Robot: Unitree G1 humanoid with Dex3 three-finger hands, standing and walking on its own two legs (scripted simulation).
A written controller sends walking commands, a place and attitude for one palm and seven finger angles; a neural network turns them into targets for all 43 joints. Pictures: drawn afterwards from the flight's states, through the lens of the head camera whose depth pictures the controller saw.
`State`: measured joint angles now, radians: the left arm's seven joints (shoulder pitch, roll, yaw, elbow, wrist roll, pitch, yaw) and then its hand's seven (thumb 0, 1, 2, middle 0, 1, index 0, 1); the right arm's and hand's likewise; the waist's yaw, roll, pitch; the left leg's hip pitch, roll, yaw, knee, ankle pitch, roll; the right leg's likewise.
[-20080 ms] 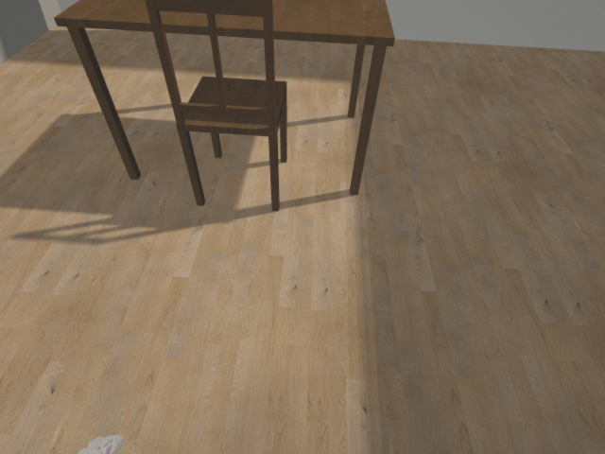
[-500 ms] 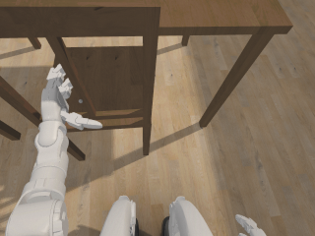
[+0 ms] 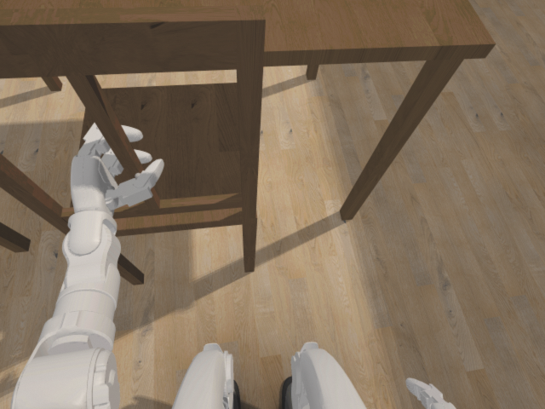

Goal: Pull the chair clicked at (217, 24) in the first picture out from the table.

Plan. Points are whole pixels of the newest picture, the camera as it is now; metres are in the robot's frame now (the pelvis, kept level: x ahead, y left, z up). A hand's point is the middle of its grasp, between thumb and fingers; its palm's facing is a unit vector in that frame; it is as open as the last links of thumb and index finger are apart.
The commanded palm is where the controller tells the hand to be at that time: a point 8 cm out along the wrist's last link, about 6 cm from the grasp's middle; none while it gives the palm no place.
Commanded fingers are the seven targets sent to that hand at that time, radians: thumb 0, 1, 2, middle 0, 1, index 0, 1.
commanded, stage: hook a spindle and tug to test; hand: left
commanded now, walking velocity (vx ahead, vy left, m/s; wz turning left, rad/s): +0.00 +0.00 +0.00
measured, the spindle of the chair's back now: (127, 156) +0.47 +0.21 +0.03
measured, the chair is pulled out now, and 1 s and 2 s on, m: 0.00 0.07 0.21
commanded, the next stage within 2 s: step backward, pulling the chair out in 0.72 s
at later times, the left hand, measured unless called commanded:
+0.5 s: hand (143, 191) +0.42 +0.18 +0.02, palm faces +0.12 -0.99 -0.03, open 5.5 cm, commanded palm +0.37 +0.22 +0.02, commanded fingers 0.00 0.90 0.90 -0.50 -1.45 -0.50 -1.45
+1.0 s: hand (144, 208) +0.38 +0.17 +0.04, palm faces +0.15 -0.98 -0.13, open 5.5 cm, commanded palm +0.36 +0.22 +0.03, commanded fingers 0.00 0.90 0.90 -0.50 -1.45 -0.50 -1.45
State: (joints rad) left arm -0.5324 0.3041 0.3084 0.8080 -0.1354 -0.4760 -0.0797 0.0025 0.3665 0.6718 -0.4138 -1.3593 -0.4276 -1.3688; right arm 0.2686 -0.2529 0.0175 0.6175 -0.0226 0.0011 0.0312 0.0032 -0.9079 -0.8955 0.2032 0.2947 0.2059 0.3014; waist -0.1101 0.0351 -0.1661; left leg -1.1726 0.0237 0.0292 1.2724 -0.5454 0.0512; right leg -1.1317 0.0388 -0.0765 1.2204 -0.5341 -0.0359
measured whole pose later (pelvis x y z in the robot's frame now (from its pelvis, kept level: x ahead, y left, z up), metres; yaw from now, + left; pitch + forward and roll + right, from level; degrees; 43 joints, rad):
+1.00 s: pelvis +0.02 +0.00 +0.06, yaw +2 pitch +14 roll +0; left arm -0.27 0.22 0.13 0.64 -0.10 -0.20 0.09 0.04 0.74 0.83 -0.31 -1.18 -0.40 -1.43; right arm 0.25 -0.22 0.02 0.55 0.07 0.13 -0.05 0.01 -0.91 -0.90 0.20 0.29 0.20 0.30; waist -0.09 0.02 -0.06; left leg -0.73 -0.01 0.04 0.92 -0.44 0.04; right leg -0.72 0.02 -0.05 0.91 -0.44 -0.03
